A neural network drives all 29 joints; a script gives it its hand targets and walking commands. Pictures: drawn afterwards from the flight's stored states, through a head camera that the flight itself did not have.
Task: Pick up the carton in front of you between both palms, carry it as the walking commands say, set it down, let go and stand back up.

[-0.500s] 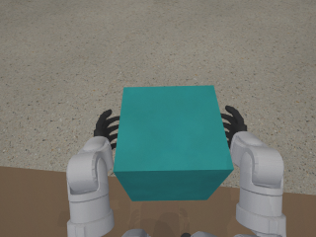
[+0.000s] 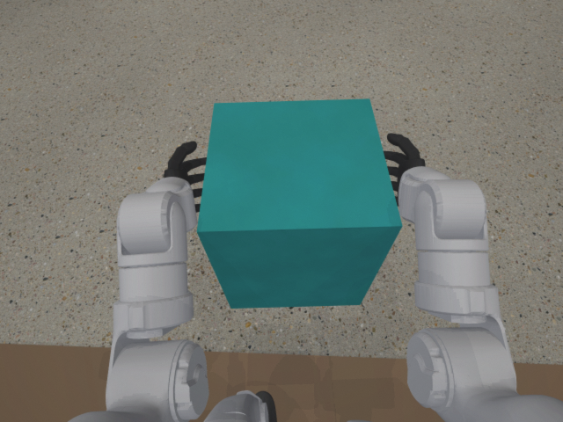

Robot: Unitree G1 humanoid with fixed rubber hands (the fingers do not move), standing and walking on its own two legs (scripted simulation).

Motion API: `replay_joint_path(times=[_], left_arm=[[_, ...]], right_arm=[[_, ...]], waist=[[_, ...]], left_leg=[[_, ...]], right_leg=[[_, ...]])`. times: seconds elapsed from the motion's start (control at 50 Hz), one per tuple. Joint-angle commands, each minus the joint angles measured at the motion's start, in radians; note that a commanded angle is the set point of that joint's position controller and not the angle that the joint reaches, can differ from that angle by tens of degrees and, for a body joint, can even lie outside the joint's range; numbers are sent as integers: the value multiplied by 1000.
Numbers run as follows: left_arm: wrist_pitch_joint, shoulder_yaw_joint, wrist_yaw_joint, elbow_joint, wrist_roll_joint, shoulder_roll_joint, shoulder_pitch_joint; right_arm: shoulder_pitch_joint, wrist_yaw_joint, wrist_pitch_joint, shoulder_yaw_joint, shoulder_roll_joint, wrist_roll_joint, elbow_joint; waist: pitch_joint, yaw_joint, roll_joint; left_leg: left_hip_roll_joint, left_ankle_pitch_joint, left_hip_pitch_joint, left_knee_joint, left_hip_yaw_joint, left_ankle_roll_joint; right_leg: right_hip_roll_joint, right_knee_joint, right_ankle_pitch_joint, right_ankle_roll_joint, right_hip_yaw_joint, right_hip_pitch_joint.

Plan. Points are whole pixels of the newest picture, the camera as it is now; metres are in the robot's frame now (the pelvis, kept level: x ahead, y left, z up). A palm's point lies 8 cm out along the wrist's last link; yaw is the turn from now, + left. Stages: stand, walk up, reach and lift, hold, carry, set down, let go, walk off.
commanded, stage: carry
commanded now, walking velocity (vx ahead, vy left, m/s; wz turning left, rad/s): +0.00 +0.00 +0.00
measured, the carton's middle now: (293, 213) +0.38 +0.00 +0.02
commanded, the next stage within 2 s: none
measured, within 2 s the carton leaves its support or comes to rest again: neither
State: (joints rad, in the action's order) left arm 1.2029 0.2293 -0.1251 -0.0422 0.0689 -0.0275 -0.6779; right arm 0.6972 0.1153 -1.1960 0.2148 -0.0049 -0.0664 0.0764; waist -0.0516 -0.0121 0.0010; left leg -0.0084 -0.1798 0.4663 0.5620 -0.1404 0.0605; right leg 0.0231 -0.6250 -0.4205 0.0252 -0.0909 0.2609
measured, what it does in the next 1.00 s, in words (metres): steps on the spot: right foot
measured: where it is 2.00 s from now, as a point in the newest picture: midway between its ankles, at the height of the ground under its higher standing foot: outside the picture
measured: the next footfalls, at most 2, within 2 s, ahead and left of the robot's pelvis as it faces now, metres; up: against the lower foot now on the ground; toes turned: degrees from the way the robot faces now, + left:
right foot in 0.46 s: +0.04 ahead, -0.12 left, +0.00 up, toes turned -4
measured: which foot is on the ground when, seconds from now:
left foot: down 0.00-1.00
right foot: down 0.00-0.36, up 0.38-0.44, down 0.46-1.00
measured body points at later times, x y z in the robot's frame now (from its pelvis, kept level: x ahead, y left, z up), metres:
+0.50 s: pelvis +0.04 -0.03 +0.01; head +0.09 -0.05 +0.45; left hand +0.42 +0.10 +0.12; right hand +0.41 -0.20 +0.11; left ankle +0.05 +0.09 -0.73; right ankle +0.01 -0.11 -0.73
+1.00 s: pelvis +0.02 -0.03 +0.00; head +0.03 -0.03 +0.45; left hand +0.38 +0.13 +0.12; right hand +0.39 -0.17 +0.12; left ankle +0.03 +0.08 -0.73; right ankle +0.00 -0.11 -0.73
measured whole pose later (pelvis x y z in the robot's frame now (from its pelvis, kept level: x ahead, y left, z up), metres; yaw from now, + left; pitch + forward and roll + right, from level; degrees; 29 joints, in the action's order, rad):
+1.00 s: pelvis +0.02 -0.03 +0.00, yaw +0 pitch +2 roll +0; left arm 1.22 0.21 -0.12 -0.14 0.06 -0.01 -0.66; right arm 0.65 0.13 -1.22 0.21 -0.02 -0.07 0.13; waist 0.05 -0.02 0.00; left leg -0.01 -0.26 0.32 0.54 -0.09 0.02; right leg -0.01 -0.55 -0.32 0.05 -0.09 0.27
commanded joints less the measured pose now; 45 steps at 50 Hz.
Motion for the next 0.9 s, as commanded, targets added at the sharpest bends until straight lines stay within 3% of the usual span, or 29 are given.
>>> replay_joint_path(times=[0.0, 0.04, 0.08, 0.1, 0.14, 0.2, 0.22, 0.24, 0.26, 0.28, 0.3, 0.32, 0.34, 0.36, 0.38, 0.4, 0.42, 0.44, 0.46, 0.5, 0.56, 0.6, 0.64, 0.66, 0.7, 0.76, 0.88], left_arm=[[-11, -692, 230, 186, -456, -1089, -685], [-6, -706, 233, 189, -452, -1078, -668], [-6, -721, 236, 178, -442, -1066, -651], [-5, -724, 237, 161, -434, -1057, -635], [-5, -726, 242, 139, -425, -1044, -619], [-15, -726, 250, 141, -427, -1050, -632], [-18, -724, 252, 147, -427, -1052, -634], [-19, -724, 253, 152, -427, -1052, -641], [-19, -725, 254, 152, -425, -1052, -651], [-18, -725, 254, 147, -420, -1045, -654], [-16, -724, 252, 137, -413, -1038, -647], [-13, -720, 250, 117, -401, -1037, -624], [-16, -714, 250, 122, -396, -1037, -607], [-15, -708, 249, 118, -392, -1029, -593], [-12, -704, 246, 110, -390, -1029, -586], [-12, -692, 245, 102, -392, -1030, -587], [-12, -672, 247, 83, -388, -1022, -579], [-12, -660, 249, 68, -380, -1017, -583], [-17, -650, 248, 60, -368, -1019, -585], [-24, -684, 249, 106, -383, -1032, -654], [-16, -683, 243, 101, -400, -1012, -672], [-6, -678, 241, 68, -394, -1000, -631], [-1, -673, 244, 33, -393, -1015, -600], [0, -671, 248, 41, -400, -1031, -620], [-4, -678, 253, 74, -430, -1068, -705], [-5, -688, 251, 73, -461, -1096, -761], [-3, -668, 257, 18, -460, -1106, -722]], right_arm=[[658, -190, 14, -674, -1100, 411, -197], [632, -187, 12, -686, -1088, 398, -194], [609, -193, 11, -697, -1080, 392, -182], [590, -197, 10, -701, -1074, 389, -168], [558, -207, 11, -709, -1068, 384, -143], [598, -216, 20, -735, -1084, 400, -170], [631, -216, 23, -745, -1089, 409, -188], [656, -216, 24, -752, -1091, 416, -201], [670, -217, 23, -755, -1093, 421, -204], [662, -218, 21, -750, -1088, 421, -191], [628, -220, 19, -739, -1083, 420, -161], [586, -224, 16, -727, -1079, 415, -118], [583, -229, 20, -740, -1088, 427, -138], [604, -230, 22, -737, -1092, 432, -148], [623, -230, 20, -734, -1099, 435, -141], [622, -231, 19, -740, -1106, 442, -148], [624, -234, 15, -743, -1105, 443, -145], [624, -237, 7, -743, -1114, 450, -126], [656, -240, 6, -739, -1121, 457, -130], [720, -242, 14, -732, -1124, 472, -152], [709, -231, 9, -722, -1109, 470, -113], [638, -229, 0, -694, -1092, 449, -56], [585, -232, -6, -652, -1084, 424, -5], [576, -235, -3, -638, -1094, 416, 8], [628, -238, 5, -632, -1116, 420, -22], [676, -228, 5, -631, -1108, 420, -49], [670, -220, 0, -621, -1086, 401, -48]], waist=[[668, 11, 35], [655, 13, -23], [637, 8, -60], [628, 8, -63], [616, 7, -23], [567, -6, 142], [548, -9, 163], [541, -1, 155], [544, 14, 116], [558, 36, 41], [599, 66, -77], [590, 90, -182], [587, 85, -185], [585, 62, -153], [591, 31, -113], [585, 8, -66], [587, -7, 56], [575, -3, 175], [541, -13, 209], [492, -7, 153], [519, -3, 143], [558, 1, 97], [579, -1, 7], [585, 3, -27], [577, 6, -45], [564, 3, -11], [562, 8, 3]], left_leg=[[-150, 817, -442, 65, 121, 93], [-159, 910, -484, 59, 137, 109], [-151, 924, -498, 65, 123, 107], [-139, 901, -488, 71, 109, 100], [-100, 759, -389, 80, 74, 80], [13, 236, -147, -34, -33, 15], [31, 167, -145, -97, -44, 2], [31, 221, -208, -142, -46, -1], [13, 362, -323, -150, -33, 7], [-46, 646, -499, -104, 18, 36], [-171, 1046, -733, -9, 137, 112], [-262, 1288, -903, 8, 226, 195], [-304, 1268, -919, 1, 250, 198], [-282, 1158, -829, 9, 229, 161], [-211, 996, -696, 36, 151, 116], [-147, 654, -481, 16, 104, 65], [-94, 219, -247, 22, 65, 3], [-51, -135, -125, 30, 59, -32], [-24, -238, -105, 51, 62, -34], [-18, -175, -75, 38, 57, -42], [-24, -39, -157, -29, 56, -48], [-66, 245, -289, -42, 87, -33], [-129, 562, -402, 7, 127, 7], [-145, 593, -415, 14, 135, 18], [-135, 502, -379, 14, 132, 11], [-116, 337, -339, -7, 124, 0], [-137, 303, -350, -33, 154, 13]], right_leg=[[84, -40, 672, -10, 74, -115], [61, 28, 534, -21, 58, -79], [51, 96, 505, -27, 50, -77], [51, 113, 558, -30, 47, -95], [67, 99, 793, -31, 50, -200], [116, 8, 1278, -4, 71, -420], [118, 1, 1331, 5, 66, -431], [112, -14, 1312, 2, 54, -393], [99, -46, 1194, -15, 40, -304], [78, -99, 972, -40, 28, -142], [51, -169, 560, -64, 33, 92], [-15, -129, -33, -65, 46, 308], [12, -30, -179, -54, 95, 341], [40, 164, -94, -47, 114, 235], [27, 351, 135, -45, 67, 50], [52, 338, 473, -32, 57, -170], [144, 208, 934, 0, 120, -372], [214, 138, 1210, 62, 164, -435], [248, 133, 1282, 102, 186, -392], [219, 142, 1201, 112, 171, -386], [179, 98, 1176, 88, 123, -360], [152, 50, 1040, 73, 105, -282], [121, 52, 810, 45, 108, -168], [112, 68, 735, 30, 111, -149], [116, 77, 732, 32, 121, -165], [128, 80, 731, 55, 126, -179], [114, 109, 532, 48, 125, -135]])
